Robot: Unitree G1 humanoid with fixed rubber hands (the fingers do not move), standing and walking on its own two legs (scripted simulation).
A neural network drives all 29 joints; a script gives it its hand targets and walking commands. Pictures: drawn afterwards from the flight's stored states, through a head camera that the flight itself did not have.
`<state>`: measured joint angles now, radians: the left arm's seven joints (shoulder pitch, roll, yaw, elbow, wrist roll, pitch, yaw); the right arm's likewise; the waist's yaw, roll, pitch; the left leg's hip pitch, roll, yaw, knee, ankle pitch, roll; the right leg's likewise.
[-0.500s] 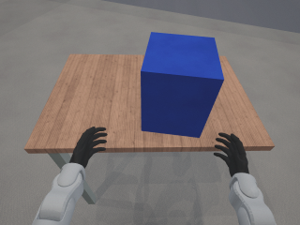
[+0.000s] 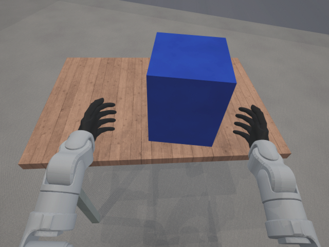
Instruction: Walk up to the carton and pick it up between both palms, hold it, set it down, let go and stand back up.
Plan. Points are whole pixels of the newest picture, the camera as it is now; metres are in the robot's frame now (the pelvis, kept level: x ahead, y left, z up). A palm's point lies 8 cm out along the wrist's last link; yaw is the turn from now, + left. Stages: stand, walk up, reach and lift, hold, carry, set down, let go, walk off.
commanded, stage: reach and lift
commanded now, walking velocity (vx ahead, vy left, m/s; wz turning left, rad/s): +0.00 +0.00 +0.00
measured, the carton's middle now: (185, 91) +0.52 -0.03 +0.08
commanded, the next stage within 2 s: none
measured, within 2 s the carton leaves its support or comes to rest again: neither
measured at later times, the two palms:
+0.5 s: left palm (94, 91) +0.41 +0.19 +0.16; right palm (258, 104) +0.40 -0.19 +0.16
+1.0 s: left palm (99, 58) +0.47 +0.19 +0.22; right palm (263, 72) +0.45 -0.20 +0.21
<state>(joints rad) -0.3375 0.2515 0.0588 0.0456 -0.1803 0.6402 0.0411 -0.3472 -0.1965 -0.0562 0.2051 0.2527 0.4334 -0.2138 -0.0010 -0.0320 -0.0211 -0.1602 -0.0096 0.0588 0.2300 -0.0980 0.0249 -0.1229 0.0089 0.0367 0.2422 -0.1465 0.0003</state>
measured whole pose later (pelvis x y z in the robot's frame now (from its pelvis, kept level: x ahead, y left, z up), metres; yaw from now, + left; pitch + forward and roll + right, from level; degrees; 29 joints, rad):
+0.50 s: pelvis +0.00 -0.01 +0.00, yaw +1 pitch +5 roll +0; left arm -0.74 0.34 0.08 0.46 -0.21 0.61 0.03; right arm -0.74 -0.19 -0.10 0.50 0.22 0.50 -0.24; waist -0.05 -0.02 -0.08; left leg -0.22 -0.01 0.03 0.21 -0.08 0.02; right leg -0.17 0.01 0.01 0.22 -0.13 -0.01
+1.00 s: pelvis +0.00 -0.01 +0.00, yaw +2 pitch +11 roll +0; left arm -1.11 0.43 0.00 0.87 -0.29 0.54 0.05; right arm -1.13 -0.26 -0.07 0.89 0.27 0.48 -0.20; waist -0.08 0.00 -0.16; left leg -0.34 0.00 0.01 0.19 -0.05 0.01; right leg -0.28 0.02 0.00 0.18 -0.10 -0.01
